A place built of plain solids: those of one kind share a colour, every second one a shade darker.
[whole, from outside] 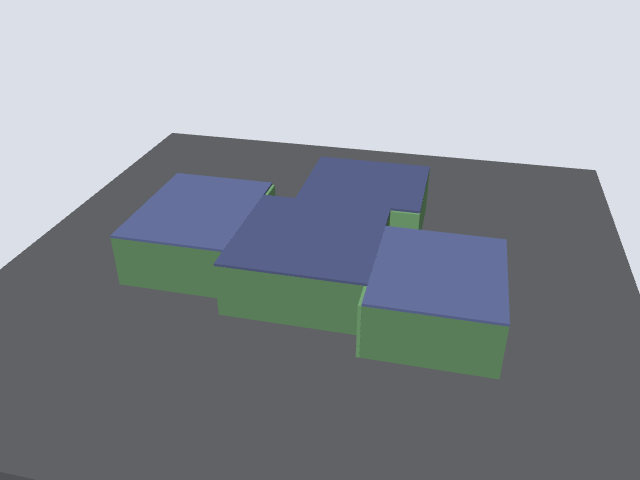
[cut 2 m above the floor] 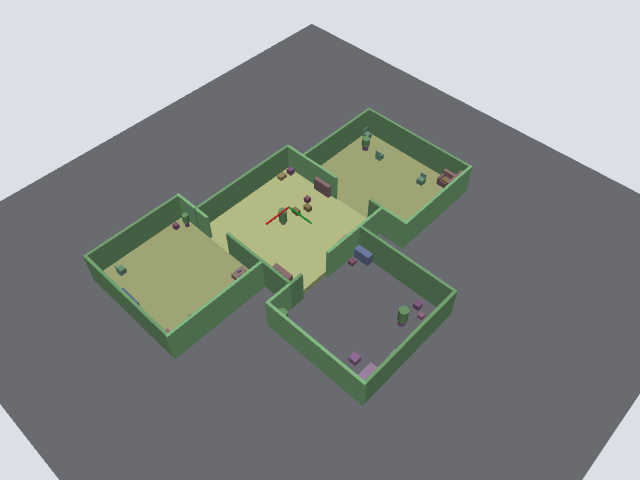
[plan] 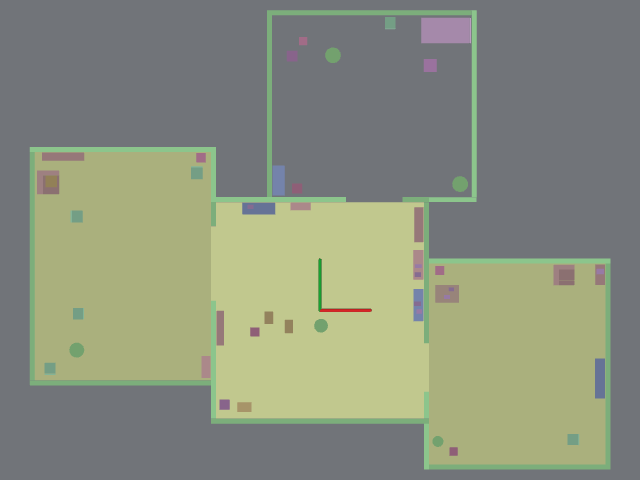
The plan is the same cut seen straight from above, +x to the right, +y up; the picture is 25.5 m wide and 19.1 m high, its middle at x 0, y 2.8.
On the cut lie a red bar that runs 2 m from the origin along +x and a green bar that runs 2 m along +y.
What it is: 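A storey of a house; a hub and three side rooms behind broad openings; the side rooms' floors lie 0.49 m, 0.134 m and not at all below the hub's; a bare drop, one riser, a flush line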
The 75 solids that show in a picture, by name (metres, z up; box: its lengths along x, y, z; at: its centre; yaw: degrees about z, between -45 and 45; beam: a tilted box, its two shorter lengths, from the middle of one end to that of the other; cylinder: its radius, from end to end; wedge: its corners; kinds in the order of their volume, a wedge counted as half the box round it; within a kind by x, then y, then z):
{
 "floor_1": {"box": [7.02, 9.09, 0.4], "at": [-7.84, 1.76, 0.15]},
 "floor_2": {"box": [0.2, 2.97, 0.4], "at": [-4.24, 1.87, 0.15]},
 "floor_3": {"box": [8.27, 8.62, 0.54], "at": [0.0, 0.0, 0.22]},
 "floor_4": {"box": [0.2, 1.93, 0.54], "at": [4.24, -2.27, 0.22]},
 "floor_5": {"box": [7.03, 7.99, 0.54], "at": [7.85, -2.13, 0.22]},
 "wall_1": {"box": [0.2, 9.09, 3.41], "at": [-11.45, 1.76, 1.66]},
 "wall_2": {"box": [7.22, 0.2, 3.41], "at": [-7.94, -2.89, 1.66]},
 "wall_3": {"box": [7.22, 0.2, 3.41], "at": [-7.94, 6.4, 1.66]},
 "wall_4": {"box": [0.2, 4.69, 3.41], "at": [-4.24, -1.96, 1.66]},
 "wall_5": {"box": [0.2, 0.96, 3.41], "at": [-4.24, 3.83, 1.66]},
 "wall_6": {"box": [0.2, 1.99, 3.41], "at": [-4.24, 5.5, 1.66]},
 "wall_7": {"box": [0.2, 7.43, 3.41], "at": [-2.01, 8.22, 1.66]},
 "wall_8": {"box": [5.37, 0.2, 3.41], "at": [-1.65, 4.41, 1.66]},
 "wall_9": {"box": [8.67, 0.2, 3.41], "at": [0.0, -4.41, 1.66]},
 "wall_10": {"box": [7.95, 0.2, 3.41], "at": [2.06, 11.84, 1.66]},
 "wall_11": {"box": [1.05, 0.2, 3.41], "at": [3.81, 4.41, 1.66]},
 "wall_12": {"box": [0.2, 1.82, 3.41], "at": [4.24, -5.42, 1.66]},
 "wall_13": {"box": [0.2, 1.07, 3.41], "at": [4.24, -3.77, 1.66]},
 "wall_14": {"box": [0.2, 5.62, 3.41], "at": [4.24, 1.5, 1.66]},
 "wall_15": {"box": [1.9, 0.2, 3.41], "at": [5.29, 4.41, 1.66]},
 "wall_16": {"box": [0.2, 7.43, 3.41], "at": [6.13, 8.22, 1.66]},
 "wall_17": {"box": [7.23, 0.2, 3.41], "at": [7.95, -6.23, 1.66]},
 "wall_18": {"box": [7.23, 0.2, 3.41], "at": [7.95, 1.96, 1.66]},
 "wall_19": {"box": [0.2, 7.99, 3.41], "at": [11.46, -2.13, 1.66]},
 "roof_1": {"box": [7.22, 9.49, 0.16], "at": [-7.94, 1.76, 3.44]},
 "roof_2": {"box": [8.67, 9.02, 0.16], "at": [0.0, 0.0, 3.44]},
 "roof_3": {"box": [8.35, 7.43, 0.16], "at": [2.06, 8.22, 3.44]},
 "roof_4": {"box": [7.23, 8.39, 0.16], "at": [7.95, -2.13, 3.44]},
 "case_1": {"box": [1.68, 0.33, 1.77], "at": [-10.22, 6.12, 1.24]},
 "case_2": {"box": [0.36, 0.87, 1.54], "at": [-4.54, -2.25, 1.12]},
 "case_3": {"box": [0.3, 1.39, 1.01], "at": [-3.97, -0.71, 0.99]},
 "case_4": {"box": [0.81, 0.3, 1.5], "at": [-0.77, 4.14, 1.24]},
 "case_5": {"box": [0.4, 1.18, 1.06], "at": [3.91, 1.81, 1.01]},
 "case_6": {"box": [0.37, 1.39, 2.02], "at": [3.93, 3.4, 1.5]},
 "case_7": {"box": [0.39, 0.82, 1.08], "at": [11.15, 1.42, 1.03]},
 "sideboard_1": {"box": [1.32, 0.48, 0.87], "at": [-2.44, 4.05, 0.92]},
 "sideboard_2": {"box": [0.49, 1.19, 0.89], "at": [-1.65, 5.17, 0.4]},
 "sideboard_3": {"box": [0.4, 1.29, 0.82], "at": [3.92, 0.21, 0.9]},
 "sideboard_4": {"box": [0.4, 1.59, 0.75], "at": [11.14, -2.71, 0.86]},
 "bush_1": {"cylinder": 0.3, "from": [-9.68, -1.58, 0.78], "to": [-9.68, -1.58, 1.41]},
 "bush_2": {"cylinder": 0.27, "from": [0.04, -0.61, 0.78], "to": [0.04, -0.61, 1.78]},
 "bush_3": {"cylinder": 0.31, "from": [0.52, 10.15, 0.45], "to": [0.52, 10.15, 1.48]},
 "bush_4": {"cylinder": 0.22, "from": [4.69, -5.22, 0.94], "to": [4.69, -5.22, 1.58]},
 "bush_5": {"cylinder": 0.31, "from": [5.58, 5.02, 0.42], "to": [5.58, 5.02, 1.48]},
 "bed_1": {"box": [1.92, 1.01, 0.52], "at": [4.99, 11.13, 0.21]},
 "armchair_1": {"box": [0.24, 0.95, 0.92], "at": [-11.15, 5.1, 0.81]},
 "armchair_2": {"box": [0.66, 0.19, 0.62], "at": [-10.7, 4.72, 0.66]},
 "armchair_3": {"box": [0.66, 0.57, 0.45], "at": [-10.7, 5.1, 0.57]},
 "armchair_4": {"box": [0.66, 0.19, 0.62], "at": [-10.7, 5.48, 0.66]},
 "armchair_5": {"box": [0.22, 0.82, 0.76], "at": [9.4, 1.41, 0.87]},
 "armchair_6": {"box": [0.61, 0.2, 0.61], "at": [9.82, 1.1, 0.79]},
 "armchair_7": {"box": [0.61, 0.43, 0.41], "at": [9.82, 1.41, 0.69]},
 "armchair_8": {"box": [0.61, 0.2, 0.61], "at": [9.82, 1.72, 0.79]},
 "chair_1": {"box": [0.44, 0.44, 0.45], "at": [-10.74, -2.3, 0.57]},
 "chair_2": {"box": [0.43, 0.47, 0.42], "at": [-9.65, 3.74, 0.56]},
 "chair_3": {"box": [0.4, 0.45, 0.41], "at": [-9.63, -0.13, 0.56]},
 "chair_4": {"box": [0.044, 0.45, 0.79], "at": [-9.41, -0.13, 0.75]},
 "chair_5": {"box": [0.48, 0.47, 0.41], "at": [-4.9, 5.45, 0.56]},
 "chair_6": {"box": [0.43, 0.45, 0.47], "at": [2.79, 11.45, 0.19]},
 "chair_7": {"box": [0.43, 0.45, 0.41], "at": [10.06, -5.14, 0.69]},
 "pouf_1": {"box": [0.41, 0.41, 0.43], "at": [-3.79, -3.75, 0.7]},
 "pouf_2": {"box": [0.44, 0.44, 0.45], "at": [-1.11, 10.11, 0.18]},
 "pouf_3": {"box": [0.53, 0.53, 0.46], "at": [4.39, 9.74, 0.18]},
 "basket_1": {"box": [0.38, 0.39, 0.31], "at": [-4.74, 6.08, 0.51]},
 "basket_2": {"box": [0.36, 0.36, 0.38], "at": [-2.59, -0.86, 0.67]},
 "basket_3": {"box": [0.4, 0.4, 0.34], "at": [-0.91, 4.85, 0.12]},
 "basket_4": {"box": [0.33, 0.33, 0.33], "at": [-0.67, 10.71, 0.12]},
 "basket_5": {"box": [0.36, 0.36, 0.3], "at": [4.77, 1.59, 0.64]},
 "basket_6": {"box": [0.34, 0.34, 0.35], "at": [5.32, -5.62, 0.66]},
 "lowtable_1": {"box": [0.94, 0.71, 0.39], "at": [5.06, 0.65, 0.68]},
 "toybox_1": {"box": [0.58, 0.39, 0.31], "at": [-3.01, -3.85, 0.64]},
 "toybox_2": {"box": [0.36, 0.5, 0.36], "at": [-2.03, -0.3, 0.67]},
 "toybox_3": {"box": [0.33, 0.54, 0.37], "at": [-1.24, -0.64, 0.67]},
 "cushion_1": {"box": [0.46, 0.46, 0.16], "at": [-10.69, 5.13, 0.88]},
 "books_1": {"box": [0.3, 0.23, 0.048], "at": [11.15, 1.55, 1.59]}
}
